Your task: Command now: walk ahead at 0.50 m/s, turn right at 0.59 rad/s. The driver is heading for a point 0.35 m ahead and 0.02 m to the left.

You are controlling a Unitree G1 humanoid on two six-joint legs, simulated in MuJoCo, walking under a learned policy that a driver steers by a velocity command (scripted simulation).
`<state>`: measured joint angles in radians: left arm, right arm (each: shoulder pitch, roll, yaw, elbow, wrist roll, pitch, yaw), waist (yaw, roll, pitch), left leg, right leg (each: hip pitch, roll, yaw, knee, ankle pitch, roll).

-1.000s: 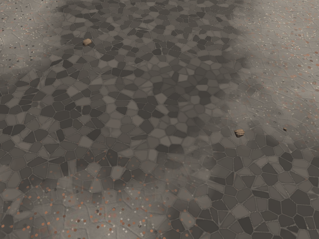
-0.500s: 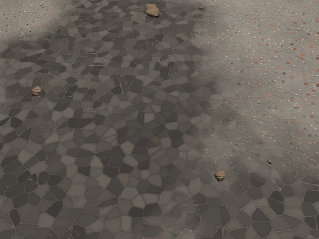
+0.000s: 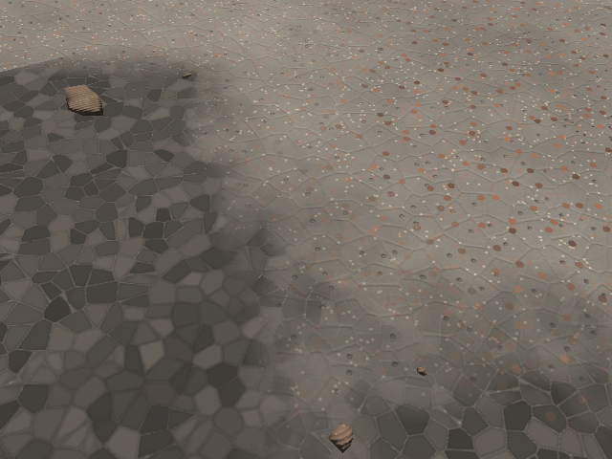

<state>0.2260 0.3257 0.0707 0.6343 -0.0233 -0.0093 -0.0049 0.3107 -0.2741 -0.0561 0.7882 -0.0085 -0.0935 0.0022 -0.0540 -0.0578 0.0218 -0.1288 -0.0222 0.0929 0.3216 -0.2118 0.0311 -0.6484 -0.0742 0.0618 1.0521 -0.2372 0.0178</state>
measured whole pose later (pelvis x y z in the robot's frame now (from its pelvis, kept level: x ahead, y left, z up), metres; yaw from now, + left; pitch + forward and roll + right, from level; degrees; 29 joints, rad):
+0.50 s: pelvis +0.23 -0.07 +0.00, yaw -13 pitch +1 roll +0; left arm 0.19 0.27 0.05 0.67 0.01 -0.04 -0.02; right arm 0.14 -0.32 -0.04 0.77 0.00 -0.04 -0.02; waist 0.01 0.03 0.08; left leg -0.58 0.09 -0.04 0.99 -0.34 -0.07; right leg -0.29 0.07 -0.01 0.40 -0.13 -0.09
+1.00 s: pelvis +0.33 -0.04 -0.01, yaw -13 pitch -1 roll +0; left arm 0.20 0.25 0.03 0.89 0.01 0.02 0.03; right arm 0.11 -0.23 -0.02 0.88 -0.01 -0.02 -0.01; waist 0.01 0.00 0.03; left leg -0.28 0.00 0.00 0.52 -0.23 0.01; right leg -0.15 0.02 0.02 0.48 -0.33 0.00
